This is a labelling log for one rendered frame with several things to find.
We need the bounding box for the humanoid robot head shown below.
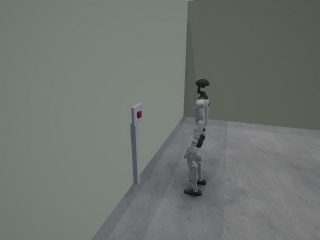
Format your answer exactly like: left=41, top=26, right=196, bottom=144
left=195, top=79, right=210, bottom=100

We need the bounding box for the button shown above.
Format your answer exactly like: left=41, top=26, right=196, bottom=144
left=137, top=111, right=142, bottom=119

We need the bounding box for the panel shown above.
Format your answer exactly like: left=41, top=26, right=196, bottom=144
left=130, top=103, right=143, bottom=184

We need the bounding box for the robot left shin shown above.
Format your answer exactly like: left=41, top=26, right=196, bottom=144
left=187, top=165, right=198, bottom=192

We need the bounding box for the robot left upper arm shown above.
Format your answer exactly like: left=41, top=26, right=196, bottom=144
left=196, top=100, right=206, bottom=126

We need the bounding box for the robot left hand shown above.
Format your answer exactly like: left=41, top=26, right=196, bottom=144
left=184, top=144, right=196, bottom=162

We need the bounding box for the left robot forearm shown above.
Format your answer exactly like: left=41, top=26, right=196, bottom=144
left=191, top=121, right=204, bottom=146

